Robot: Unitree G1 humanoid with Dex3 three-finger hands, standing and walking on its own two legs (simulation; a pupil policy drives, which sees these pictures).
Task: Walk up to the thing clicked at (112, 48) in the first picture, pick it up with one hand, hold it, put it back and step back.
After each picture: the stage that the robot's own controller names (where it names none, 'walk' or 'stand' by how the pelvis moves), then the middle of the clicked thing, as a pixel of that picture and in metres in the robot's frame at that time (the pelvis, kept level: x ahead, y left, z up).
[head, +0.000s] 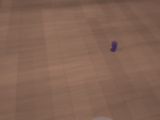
stand; (113, 46) +1.35 -0.38 -0.72
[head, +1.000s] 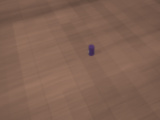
walk; (91, 50) +1.25 +0.01 -0.69
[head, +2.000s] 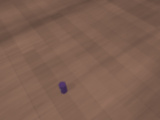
walk; (63, 87) +0.76 +0.26 -0.71
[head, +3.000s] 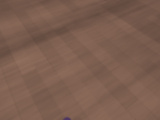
walk; out of the picture +0.46 +0.15 -0.71
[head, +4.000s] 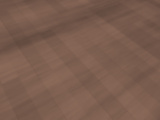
stand; out of the picture +0.33 +0.16 -0.71
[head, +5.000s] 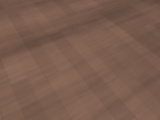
stand; out of the picture +0.32 +0.14 -0.72
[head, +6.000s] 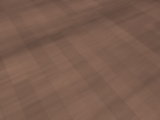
stand; out of the picture +0.33 +0.15 -0.73
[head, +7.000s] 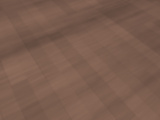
stand; out of the picture +0.31 +0.16 -0.73
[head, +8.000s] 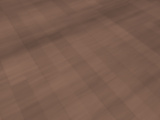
stand; out of the picture +0.31 +0.16 -0.73
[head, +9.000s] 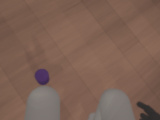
go down; (42, 77) +0.38 +0.17 -0.39
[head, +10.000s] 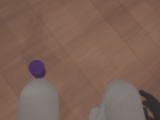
go down; (37, 69) +0.40 +0.18 -0.31
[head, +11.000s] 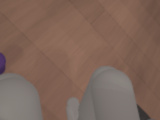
close in; out of the picture +0.39 +0.21 -0.23
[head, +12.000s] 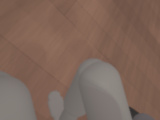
close; out of the picture +0.39 +0.23 -0.22
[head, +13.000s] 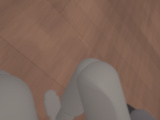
lift; out of the picture +0.39 +0.23 -0.22
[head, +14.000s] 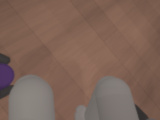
lift; out of the picture +0.31 +0.25 -0.13
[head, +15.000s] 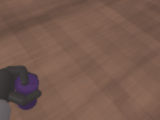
lift; (27, 92) +0.31 +0.18 +0.02
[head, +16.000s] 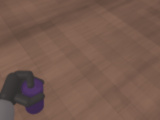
hold; (33, 96) +0.31 +0.17 -0.01
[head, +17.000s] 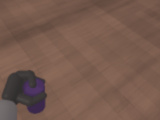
hold; (35, 96) +0.31 +0.17 -0.01
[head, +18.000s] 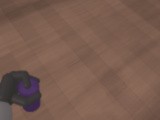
crouch; (30, 95) +0.31 +0.18 -0.06
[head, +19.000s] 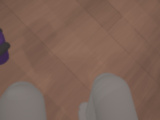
lower; out of the picture +0.45 +0.23 -0.13
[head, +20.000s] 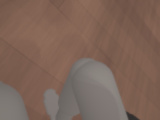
lower; out of the picture +0.42 +0.28 -0.23
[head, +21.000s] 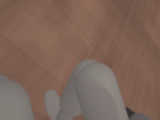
lower; out of the picture +0.41 +0.28 -0.23
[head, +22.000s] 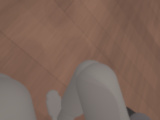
lower; out of the picture +0.41 +0.28 -0.23
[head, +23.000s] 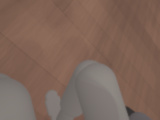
lower; out of the picture +0.41 +0.28 -0.23
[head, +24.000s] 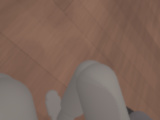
open; out of the picture +0.39 +0.24 -0.23
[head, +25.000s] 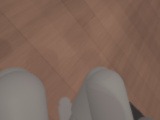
stand; out of the picture +0.39 +0.24 -0.24
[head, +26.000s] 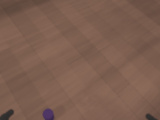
stand; (48, 115) +0.36 +0.17 -0.59
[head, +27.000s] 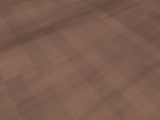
stand; out of the picture +0.34 +0.18 -0.67
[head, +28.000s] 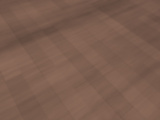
stand; out of the picture +0.35 +0.16 -0.67
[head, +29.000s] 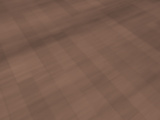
stand; out of the picture +0.36 +0.16 -0.72
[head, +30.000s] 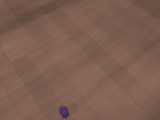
walk; (64, 112) +0.40 +0.14 -0.69
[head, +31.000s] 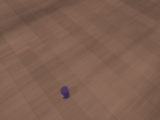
walk; (65, 92) +0.62 +0.18 -0.71
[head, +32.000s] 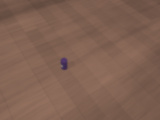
stand; (64, 64) +0.97 +0.15 -0.70
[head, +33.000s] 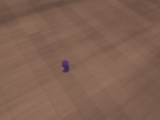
stand; (65, 66) +0.97 +0.16 -0.71
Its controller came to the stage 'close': yes
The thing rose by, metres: 0.71
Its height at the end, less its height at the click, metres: +0.00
